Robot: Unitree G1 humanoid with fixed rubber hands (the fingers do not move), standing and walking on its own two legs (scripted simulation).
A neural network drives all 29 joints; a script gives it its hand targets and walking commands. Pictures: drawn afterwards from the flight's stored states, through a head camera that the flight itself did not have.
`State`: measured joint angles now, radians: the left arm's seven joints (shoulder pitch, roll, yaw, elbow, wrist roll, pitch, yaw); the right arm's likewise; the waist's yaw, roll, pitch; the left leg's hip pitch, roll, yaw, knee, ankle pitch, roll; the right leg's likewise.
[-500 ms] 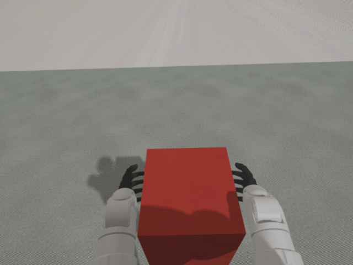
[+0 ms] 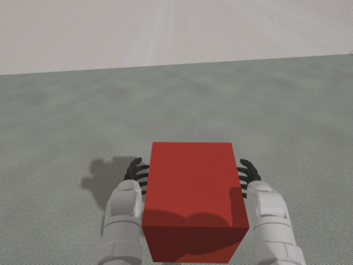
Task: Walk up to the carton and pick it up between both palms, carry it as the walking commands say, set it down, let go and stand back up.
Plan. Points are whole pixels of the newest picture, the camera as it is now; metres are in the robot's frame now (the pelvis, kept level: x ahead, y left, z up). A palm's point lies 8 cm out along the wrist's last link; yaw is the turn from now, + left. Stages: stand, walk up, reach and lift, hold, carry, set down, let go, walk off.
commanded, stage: reach and lift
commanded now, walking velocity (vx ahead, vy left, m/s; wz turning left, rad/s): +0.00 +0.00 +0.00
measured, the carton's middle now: (191, 204) +0.31 -0.01 -0.02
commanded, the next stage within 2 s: hold in 0.32 s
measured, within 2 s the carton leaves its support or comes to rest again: neither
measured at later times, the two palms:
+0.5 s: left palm (128, 195) +0.29 +0.14 +0.06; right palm (253, 191) +0.29 -0.15 +0.06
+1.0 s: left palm (125, 198) +0.28 +0.14 +0.06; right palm (250, 192) +0.28 -0.14 +0.06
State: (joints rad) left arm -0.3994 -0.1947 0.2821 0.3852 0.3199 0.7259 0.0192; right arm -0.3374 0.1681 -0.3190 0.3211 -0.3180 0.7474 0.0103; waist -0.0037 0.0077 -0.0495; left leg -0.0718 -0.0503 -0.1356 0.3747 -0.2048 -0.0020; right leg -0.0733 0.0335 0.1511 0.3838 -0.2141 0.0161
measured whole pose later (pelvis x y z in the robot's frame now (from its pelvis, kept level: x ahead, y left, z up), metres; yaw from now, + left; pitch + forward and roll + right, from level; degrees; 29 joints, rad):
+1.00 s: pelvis -0.01 +0.00 +0.00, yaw +0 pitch -6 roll +0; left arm -0.35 -0.18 0.25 0.35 0.30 0.73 0.02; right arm -0.33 0.17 -0.28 0.32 -0.31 0.76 0.00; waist 0.01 0.00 -0.04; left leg -0.08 -0.05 -0.13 0.38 -0.19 0.00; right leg -0.07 0.03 0.14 0.38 -0.20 0.02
